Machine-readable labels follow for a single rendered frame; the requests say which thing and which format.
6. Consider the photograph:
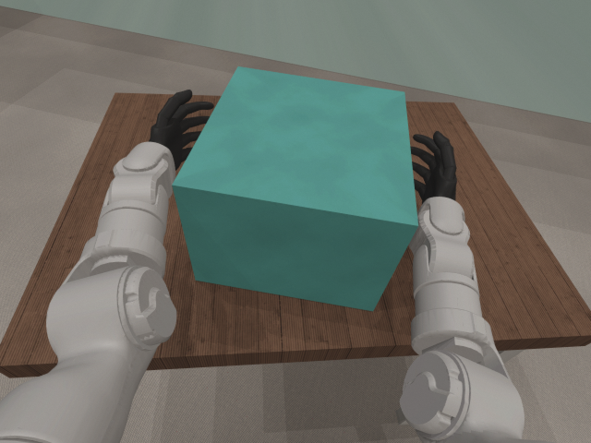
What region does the carton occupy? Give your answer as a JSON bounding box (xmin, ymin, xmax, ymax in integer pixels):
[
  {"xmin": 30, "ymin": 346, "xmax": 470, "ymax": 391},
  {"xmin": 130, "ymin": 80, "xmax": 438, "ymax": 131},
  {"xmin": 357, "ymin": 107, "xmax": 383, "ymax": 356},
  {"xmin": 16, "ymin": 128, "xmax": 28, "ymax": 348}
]
[{"xmin": 172, "ymin": 66, "xmax": 418, "ymax": 311}]

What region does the right robot hand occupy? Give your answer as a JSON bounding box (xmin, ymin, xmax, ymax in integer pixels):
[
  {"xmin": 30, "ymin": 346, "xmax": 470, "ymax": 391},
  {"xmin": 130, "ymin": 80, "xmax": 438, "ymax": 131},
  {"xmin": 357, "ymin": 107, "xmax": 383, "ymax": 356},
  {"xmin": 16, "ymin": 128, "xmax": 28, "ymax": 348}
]
[{"xmin": 410, "ymin": 131, "xmax": 457, "ymax": 204}]

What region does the robot right forearm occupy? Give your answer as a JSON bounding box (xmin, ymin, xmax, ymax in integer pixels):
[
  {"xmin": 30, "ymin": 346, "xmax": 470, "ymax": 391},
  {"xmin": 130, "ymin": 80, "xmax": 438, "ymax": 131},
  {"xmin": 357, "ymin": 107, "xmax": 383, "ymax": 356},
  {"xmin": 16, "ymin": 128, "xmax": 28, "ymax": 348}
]
[{"xmin": 409, "ymin": 197, "xmax": 512, "ymax": 382}]

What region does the left robot upper arm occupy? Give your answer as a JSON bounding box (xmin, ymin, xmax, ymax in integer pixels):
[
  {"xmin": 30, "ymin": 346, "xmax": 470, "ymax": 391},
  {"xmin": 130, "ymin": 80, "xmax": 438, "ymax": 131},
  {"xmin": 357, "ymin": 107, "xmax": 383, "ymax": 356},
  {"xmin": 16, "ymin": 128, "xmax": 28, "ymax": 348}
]
[{"xmin": 0, "ymin": 265, "xmax": 176, "ymax": 443}]

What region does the robot left forearm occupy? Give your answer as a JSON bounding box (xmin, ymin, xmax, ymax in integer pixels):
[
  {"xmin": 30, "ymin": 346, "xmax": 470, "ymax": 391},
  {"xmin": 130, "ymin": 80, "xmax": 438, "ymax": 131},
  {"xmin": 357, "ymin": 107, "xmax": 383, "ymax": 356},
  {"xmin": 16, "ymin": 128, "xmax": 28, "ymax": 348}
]
[{"xmin": 46, "ymin": 142, "xmax": 175, "ymax": 354}]

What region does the table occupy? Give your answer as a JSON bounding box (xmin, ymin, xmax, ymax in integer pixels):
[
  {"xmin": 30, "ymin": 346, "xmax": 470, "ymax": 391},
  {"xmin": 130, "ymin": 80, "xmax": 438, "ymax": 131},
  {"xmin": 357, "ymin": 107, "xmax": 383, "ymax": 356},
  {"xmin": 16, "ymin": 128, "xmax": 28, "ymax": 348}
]
[{"xmin": 0, "ymin": 93, "xmax": 591, "ymax": 425}]

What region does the right robot upper arm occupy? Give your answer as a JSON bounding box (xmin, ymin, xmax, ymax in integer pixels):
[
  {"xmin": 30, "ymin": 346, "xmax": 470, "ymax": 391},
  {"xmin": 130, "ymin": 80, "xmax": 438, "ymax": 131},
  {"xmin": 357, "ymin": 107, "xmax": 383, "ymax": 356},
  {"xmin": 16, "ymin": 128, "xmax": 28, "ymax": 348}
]
[{"xmin": 400, "ymin": 350, "xmax": 555, "ymax": 443}]

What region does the left robot hand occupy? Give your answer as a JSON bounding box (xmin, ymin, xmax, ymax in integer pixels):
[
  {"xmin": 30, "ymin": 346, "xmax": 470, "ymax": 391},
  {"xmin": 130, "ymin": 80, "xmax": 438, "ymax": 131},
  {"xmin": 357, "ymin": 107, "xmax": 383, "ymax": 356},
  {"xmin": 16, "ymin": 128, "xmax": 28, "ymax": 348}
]
[{"xmin": 149, "ymin": 90, "xmax": 214, "ymax": 170}]

